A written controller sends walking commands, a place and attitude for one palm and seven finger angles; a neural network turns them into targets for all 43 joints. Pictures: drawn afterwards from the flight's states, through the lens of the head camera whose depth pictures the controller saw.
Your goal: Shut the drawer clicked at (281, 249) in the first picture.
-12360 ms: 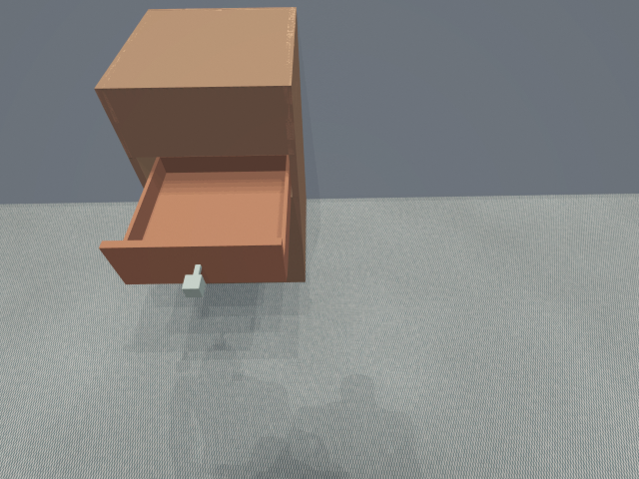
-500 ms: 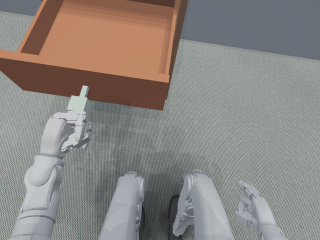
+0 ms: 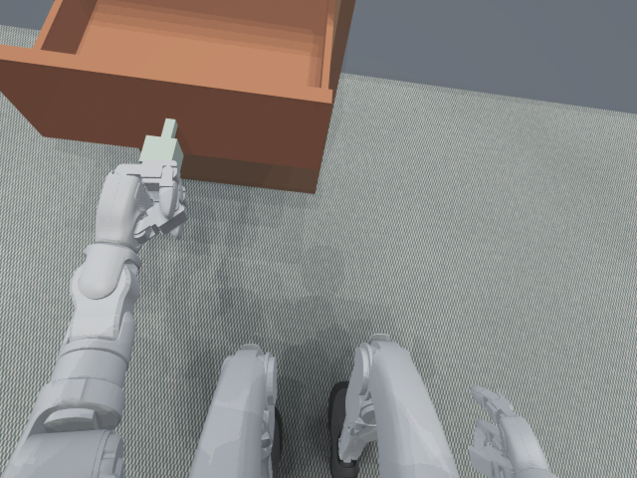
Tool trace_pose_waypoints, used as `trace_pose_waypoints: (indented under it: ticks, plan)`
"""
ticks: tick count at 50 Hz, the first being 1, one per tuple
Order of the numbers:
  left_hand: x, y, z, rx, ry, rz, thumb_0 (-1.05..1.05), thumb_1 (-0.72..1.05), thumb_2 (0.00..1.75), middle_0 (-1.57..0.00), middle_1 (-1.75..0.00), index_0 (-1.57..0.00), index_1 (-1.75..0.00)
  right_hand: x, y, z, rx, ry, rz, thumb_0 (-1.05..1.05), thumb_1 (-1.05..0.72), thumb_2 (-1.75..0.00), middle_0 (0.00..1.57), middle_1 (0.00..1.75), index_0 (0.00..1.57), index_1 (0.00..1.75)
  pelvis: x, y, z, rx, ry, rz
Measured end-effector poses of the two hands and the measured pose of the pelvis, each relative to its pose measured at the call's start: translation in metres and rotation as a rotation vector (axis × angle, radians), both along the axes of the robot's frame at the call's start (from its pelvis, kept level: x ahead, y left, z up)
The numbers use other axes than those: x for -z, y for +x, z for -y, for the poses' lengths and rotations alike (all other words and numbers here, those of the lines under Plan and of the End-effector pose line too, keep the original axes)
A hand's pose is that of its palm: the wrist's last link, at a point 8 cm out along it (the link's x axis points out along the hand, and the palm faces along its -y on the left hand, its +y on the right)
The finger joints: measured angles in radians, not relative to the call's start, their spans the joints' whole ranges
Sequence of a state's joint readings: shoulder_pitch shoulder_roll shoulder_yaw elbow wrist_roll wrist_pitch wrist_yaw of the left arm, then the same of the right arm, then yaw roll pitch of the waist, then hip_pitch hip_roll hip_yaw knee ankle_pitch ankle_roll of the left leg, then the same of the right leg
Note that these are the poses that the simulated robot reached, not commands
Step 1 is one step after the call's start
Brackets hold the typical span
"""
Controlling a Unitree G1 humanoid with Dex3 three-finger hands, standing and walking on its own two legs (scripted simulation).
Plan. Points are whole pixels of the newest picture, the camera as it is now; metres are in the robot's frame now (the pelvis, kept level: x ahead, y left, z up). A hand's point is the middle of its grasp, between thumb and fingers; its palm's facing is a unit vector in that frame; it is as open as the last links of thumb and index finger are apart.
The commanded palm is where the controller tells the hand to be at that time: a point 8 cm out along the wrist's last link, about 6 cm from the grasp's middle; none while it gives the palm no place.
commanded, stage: push the drawer shut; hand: left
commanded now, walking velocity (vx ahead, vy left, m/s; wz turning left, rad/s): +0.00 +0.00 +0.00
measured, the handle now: (165, 145) +0.50 +0.20 +0.00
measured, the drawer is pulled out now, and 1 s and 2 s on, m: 0.20 0.09 0.00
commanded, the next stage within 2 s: pull the fist back off the drawer in 1.86 s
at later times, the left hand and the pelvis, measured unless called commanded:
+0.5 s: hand (190, 171) +0.47 +0.17 +0.00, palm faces -0.07 -0.99 -0.08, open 3.1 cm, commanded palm +0.47 +0.20 +0.00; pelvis +0.01 -0.01 +0.00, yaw +0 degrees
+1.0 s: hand (200, 125) +0.54 +0.16 +0.00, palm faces -0.06 -1.00 -0.07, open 3.2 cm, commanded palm +0.54 +0.18 +0.00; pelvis -0.01 -0.01 -0.02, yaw -2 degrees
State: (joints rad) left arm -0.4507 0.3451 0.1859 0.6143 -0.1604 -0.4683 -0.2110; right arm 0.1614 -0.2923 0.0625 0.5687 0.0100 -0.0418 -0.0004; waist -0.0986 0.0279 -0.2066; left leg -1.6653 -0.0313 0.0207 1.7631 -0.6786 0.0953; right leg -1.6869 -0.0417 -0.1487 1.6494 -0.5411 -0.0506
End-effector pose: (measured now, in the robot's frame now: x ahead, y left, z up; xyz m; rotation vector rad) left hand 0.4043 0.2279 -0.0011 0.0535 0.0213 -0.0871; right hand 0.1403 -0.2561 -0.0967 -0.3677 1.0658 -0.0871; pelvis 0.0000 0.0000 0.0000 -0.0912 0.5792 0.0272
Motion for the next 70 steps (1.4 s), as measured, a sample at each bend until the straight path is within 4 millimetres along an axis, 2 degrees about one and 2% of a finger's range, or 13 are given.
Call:
trace_pose_waypoints:
  ticks: [14, 28, 42, 54, 70]
  plan:
    - [-0.001, 0.029, 0.006, -0.012, 0.014, 0.002, 0.01, 0.88, 0.95, -1.40, -1.60, -1.40, -1.60, 0.004, -0.012, 0.008, 0.041, 0.011, -0.097, 0.01, -0.91, -0.90, 0.20, 0.30, 0.20, 0.30, -0.004, 0.009, 0.006, 0.010, 0.006, -0.021]
    - [-0.001, 0.058, 0.005, -0.017, 0.018, 0.016, 0.01, 0.84, 0.94, -1.40, -1.60, -1.40, -1.60, 0.010, -0.023, 0.019, 0.047, -0.014, -0.133, 0.00, -0.91, -0.90, 0.20, 0.30, 0.20, 0.30, 0.002, 0.005, 0.013, 0.009, 0.002, -0.030]
    - [-0.003, 0.092, 0.010, -0.030, 0.012, 0.024, 0.04, 0.85, 0.95, -1.40, -1.60, -1.40, -1.60, 0.012, -0.068, 0.023, 0.098, -0.037, -0.236, 0.00, -0.91, -0.90, 0.20, 0.30, 0.20, 0.30, 0.009, -0.002, 0.012, 0.016, -0.005, -0.038]
    - [-0.001, 0.130, 0.008, -0.027, 0.010, 0.034, 0.03, 0.82, 0.93, -1.40, -1.60, -1.40, -1.60, 0.013, -0.110, 0.017, 0.153, -0.060, -0.342, 0.00, -0.91, -0.90, 0.20, 0.30, 0.20, 0.30, 0.019, -0.006, 0.006, 0.025, -0.024, -0.063]
    - [0.001, 0.177, 0.008, -0.035, 0.000, 0.035, 0.00, 0.79, 0.90, -1.40, -1.60, -1.40, -1.60, 0.011, -0.140, 0.003, 0.213, -0.070, -0.452, 0.00, -0.91, -0.90, 0.20, 0.30, 0.20, 0.30, 0.027, -0.003, -0.001, 0.035, -0.049, -0.102]
